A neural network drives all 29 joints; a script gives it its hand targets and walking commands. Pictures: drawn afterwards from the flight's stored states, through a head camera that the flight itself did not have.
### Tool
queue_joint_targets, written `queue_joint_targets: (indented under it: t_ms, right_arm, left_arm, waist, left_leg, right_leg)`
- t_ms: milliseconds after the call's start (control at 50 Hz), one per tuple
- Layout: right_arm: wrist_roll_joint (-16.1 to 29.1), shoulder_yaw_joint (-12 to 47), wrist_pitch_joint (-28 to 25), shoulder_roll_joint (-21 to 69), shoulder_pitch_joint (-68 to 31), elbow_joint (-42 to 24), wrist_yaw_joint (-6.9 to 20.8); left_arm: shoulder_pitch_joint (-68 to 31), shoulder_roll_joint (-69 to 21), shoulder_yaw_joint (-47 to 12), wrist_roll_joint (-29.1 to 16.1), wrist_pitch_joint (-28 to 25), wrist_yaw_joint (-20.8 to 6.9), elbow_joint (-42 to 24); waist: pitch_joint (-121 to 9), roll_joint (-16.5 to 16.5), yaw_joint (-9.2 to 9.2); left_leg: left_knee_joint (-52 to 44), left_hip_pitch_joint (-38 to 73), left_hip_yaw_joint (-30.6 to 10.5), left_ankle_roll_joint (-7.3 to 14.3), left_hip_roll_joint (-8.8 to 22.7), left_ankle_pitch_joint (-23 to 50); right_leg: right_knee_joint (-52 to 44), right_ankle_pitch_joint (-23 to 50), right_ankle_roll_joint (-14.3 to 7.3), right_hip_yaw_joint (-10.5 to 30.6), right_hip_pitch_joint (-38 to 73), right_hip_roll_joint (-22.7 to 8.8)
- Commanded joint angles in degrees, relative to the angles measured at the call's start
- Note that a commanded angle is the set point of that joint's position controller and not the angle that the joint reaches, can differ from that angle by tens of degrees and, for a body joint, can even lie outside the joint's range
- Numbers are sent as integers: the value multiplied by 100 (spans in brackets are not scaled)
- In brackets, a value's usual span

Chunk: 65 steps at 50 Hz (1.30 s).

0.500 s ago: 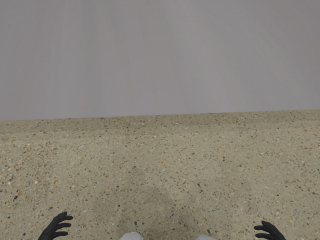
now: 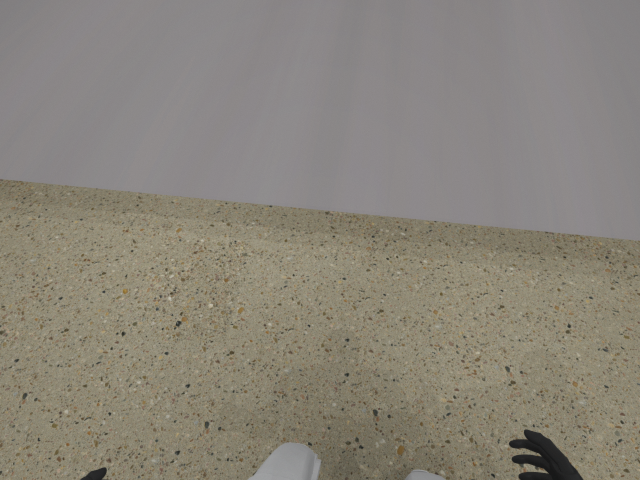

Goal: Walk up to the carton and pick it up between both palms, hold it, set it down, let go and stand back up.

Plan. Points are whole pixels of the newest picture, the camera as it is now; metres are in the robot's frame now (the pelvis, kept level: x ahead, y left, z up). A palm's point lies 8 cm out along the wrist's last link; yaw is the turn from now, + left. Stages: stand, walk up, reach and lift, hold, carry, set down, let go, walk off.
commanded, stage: walk up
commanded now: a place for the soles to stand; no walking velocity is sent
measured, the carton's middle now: out of the picture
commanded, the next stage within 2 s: none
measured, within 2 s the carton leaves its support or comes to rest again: neither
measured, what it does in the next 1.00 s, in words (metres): steps to the left, turning left: left foot, then right foot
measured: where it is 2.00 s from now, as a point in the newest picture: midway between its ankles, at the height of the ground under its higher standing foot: outside the picture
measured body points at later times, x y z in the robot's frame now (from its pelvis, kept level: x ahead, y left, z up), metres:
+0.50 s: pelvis -0.08 +0.11 +0.00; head -0.01 +0.10 +0.44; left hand -0.07 +0.45 -0.09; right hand +0.11 -0.13 -0.12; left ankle -0.02 +0.23 -0.71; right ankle -0.04 +0.03 -0.72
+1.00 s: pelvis -0.16 +0.18 -0.02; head -0.16 +0.21 +0.43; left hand -0.15 +0.53 -0.12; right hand +0.05 -0.05 -0.10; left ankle -0.15 +0.27 -0.72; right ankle -0.04 +0.04 -0.70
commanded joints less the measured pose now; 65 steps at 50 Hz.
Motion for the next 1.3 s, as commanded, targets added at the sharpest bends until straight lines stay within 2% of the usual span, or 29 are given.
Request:
queue_joint_targets:
  t_ms: [0,40,60,80,100,120,140,180,300,400,420,440,460,480,520,600,720,780,840,880,920,960,980,1060,1160,1220,1240,1260,1280]
  right_arm:
    - [126,-575,-87,-1353,1242,193,102]
    - [74,-720,-117,-1553,1624,427,-21]
    - [14,-777,-121,-1810,1579,415,-78]
    - [-40,-784,-141,-1988,1291,246,-68]
    - [47,-779,-128,-2124,620,-56,-67]
    - [68,-813,-124,-2410,259,-195,-66]
    - [131,-792,-119,-2365,-25,-373,-58]
    - [96,-728,-110,-1951,51,-363,-67]
    - [17,-645,-124,-1451,261,-694,-14]
    - [62,-524,-110,-1300,45,-688,27]
    - [91,-453,-95,-1151,-217,-716,33]
    - [96,-421,-98,-925,-244,-736,7]
    - [-97,-443,-68,-993,51,-547,-45]
    - [-172,-560,-34,-1372,257,-393,-79]
    - [-208,-602,2,-1620,821,-50,53]
    - [-26,-557,-88,-1472,960,-1,263]
    - [-59,-588,-50,-1515,510,-139,249]
    - [-45,-630,-47,-1512,635,-128,242]
    - [5,-728,-67,-1479,1455,7,214]
    - [-36,-783,-145,-1569,1907,342,144]
    - [-89,-748,-154,-1799,966,-19,67]
    - [-20,-790,-157,-2016,355,-209,21]
    - [-17,-788,-148,-2158,359,-207,-26]
    - [-24,-770,-168,-1783,-50,-531,-10]
    - [39,-747,-271,-1426,56,-938,90]
    - [110,-746,-257,-1341,-691,-1120,100]
    - [90,-640,-243,-1142,-778,-1103,60]
    - [161,-657,-211,-1127,-608,-924,30]
    - [-48,-564,-164,-1027,108,-627,33]
  left_arm:
    - [-1075,1850,898,108,-231,-117,-449]
    - [-955,1427,748,66,-81,-130,-301]
    - [-737,1090,685,52,-29,-126,-345]
    - [-613,814,628,-56,15,-93,-438]
    - [-696,1007,644,-46,24,-67,-408]
    - [-838,1025,623,10,-19,-14,-377]
    - [-1308,1137,662,46,-127,-3,-375]
    - [-1181,1233,676,-91,-154,0,-294]
    - [127,1142,723,-253,-247,-3,39]
    - [368,981,678,-182,-357,58,-3]
    - [553,1280,755,-144,-345,70,-17]
    - [708,1753,825,-61,-355,25,38]
    - [249,2091,840,-46,-349,-24,-210]
    - [-333,2026,855,-18,-349,-25,-361]
    - [-941,1723,876,2,-379,-49,-564]
    - [-684,1518,823,-18,-451,-41,-586]
    - [-364,1709,934,60,-368,-128,-521]
    - [-520,1895,973,85,-374,-144,-499]
    - [-1423,1934,926,128,-329,-221,-670]
    - [-1255,1624,845,93,-231,-192,-510]
    - [-512,1113,646,-180,-130,-165,-503]
    - [-536,1324,666,-97,-158,-93,-416]
    - [-753,1424,689,-18,-142,-44,-417]
    - [527,1553,816,-65,-48,-49,95]
    - [1360,1366,923,-19,-158,-10,320]
    - [2349,1579,1047,-76,-326,85,379]
    - [2304,1596,1013,-117,-307,117,367]
    - [2004,1887,1052,-94,-297,93,236]
    - [879,1770,1020,-24,-277,82,-72]
  waist:
    - [-1061,-1267,-635]
    - [-791,231,-916]
    - [-630,1461,-694]
    - [-640,2464,-363]
    - [-529,1850,-208]
    - [-546,2700,-367]
    - [-255,2597,-430]
    - [-317,2077,-401]
    - [-1652,943,-13]
    - [-1925,459,142]
    - [-1792,-195,403]
    - [-1747,-1513,535]
    - [-1449,-1737,229]
    - [-1188,-955,-8]
    - [-928,-812,-340]
    - [-998,-1300,-296]
    - [-867,-1299,21]
    - [-851,-1562,-93]
    - [-1089,-1624,-726]
    - [-871,-176,-953]
    - [-402,1759,-330]
    - [-129,1380,-274]
    - [-148,1283,-377]
    - [-655,1561,64]
    - [-1853,1137,237]
    - [-2221,804,854]
    - [-2179,-144,970]
    - [-2340,-1899,998]
    - [-2111,-1731,348]
  left_leg:
    - [-4205,1502,495,630,1058,-142]
    - [-5203,2254,2,481,465,736]
    - [-5155,2073,-785,547,661,2033]
    - [-5567,1331,-2534,727,1203,2561]
    - [-5988,508,-2555,750,1050,1615]
    - [-6541,80,-3115,821,1146,901]
    - [-7050,-351,-3854,1091,1227,446]
    - [-6592,276,-3092,847,834,798]
    - [-5178,2747,-2229,1609,852,3498]
    - [-4853,1517,-1812,1175,451,2744]
    - [-4450,413,-1561,995,199,1768]
    - [-3241,-772,-499,639,-355,224]
    - [-2128,-1360,-171,436,-472,-722]
    - [-1306,-1230,-23,274,-75,-598]
    - [-571,-687,200,326,86,-53]
    - [-838,-614,204,242,217,558]
    - [-1456,-666,715,73,821,118]
    - [-2098,-349,811,222,1149,-243]
    - [-3411,1231,805,569,1266,-435]
    - [-4349,2270,-45,852,859,-65]
    - [-6013,992,-2431,853,1139,296]
    - [-6833,506,-2881,306,1192,-301]
    - [-7303,284,-3368,429,1276,-835]
    - [-7122,953,-1962,-434,554,-1038]
    - [-6432,2945,-1552,-496,308,2672]
    - [-5399,1868,-560,-1314,-240,5192]
    - [-4669,773,-120,-1109,-562,4785]
    - [-2654,-342,67,-665,-581,1473]
    - [-1420,-1266,66,-307,-103,-495]
  right_leg:
    - [85,290,-410,22,-203,-1317]
    - [2111,-885,-28,-463,-1306,-252]
    - [2917,-2135,67,-571,-2068,212]
    - [3496,-2513,140,-319,-2327,798]
    - [3357,-2181,98,47,-1823,783]
    - [3270,-2195,60,267,-1529,901]
    - [3153,-2015,-26,497,-1347,931]
    - [2879,-1564,-29,584,-1362,692]
    - [871,-1104,76,329,-664,774]
    - [-1380,2,-27,193,1246,784]
    - [-1636,387,-132,688,2100,406]
    - [-2066,104,-536,1841,2606,-915]
    - [-2237,-56,-861,3075,1939,-1910]
    - [-2722,-941,-1116,3078,1153,-2313]
    - [-2691,-883,-1198,2460,388,-2079]
    - [-2261,-442,-626,1200,611,-1329]
    - [-1757,-173,-1094,1158,1019,-1665]
    - [-1627,-342,-1132,1023,787,-1950]
    - [-970,-498,-660,253,-210,-1682]
    - [1266,-1143,-77,-444,-1457,-566]
    - [2698,-1756,162,-273,-1969,629]
    - [2741,-1527,86,226,-1729,629]
    - [2717,-1504,38,340,-1590,742]
    - [2290,-604,-10,158,-956,543]
    - [145,-1159,69,-120,-54,714]
    - [-2558,-979,-256,-224,2370,606]
    - [-2965,-90,-410,-102,3299,359]
    - [-2205,856,-889,989,3751,-960]
    - [-1627,1877,-1450,1728,3170,-2286]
